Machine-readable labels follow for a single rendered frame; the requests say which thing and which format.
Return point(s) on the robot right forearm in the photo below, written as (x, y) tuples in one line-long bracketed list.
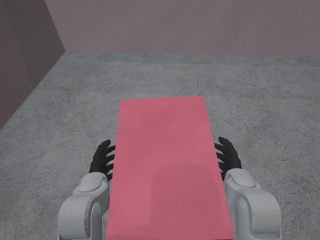
[(258, 214)]

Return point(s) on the robot left forearm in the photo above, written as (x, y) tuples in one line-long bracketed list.
[(80, 216)]

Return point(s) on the left robot hand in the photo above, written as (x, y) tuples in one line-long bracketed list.
[(100, 159)]

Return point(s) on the carton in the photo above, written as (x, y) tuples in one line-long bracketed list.
[(166, 180)]

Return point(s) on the right robot hand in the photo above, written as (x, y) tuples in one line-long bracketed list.
[(229, 157)]

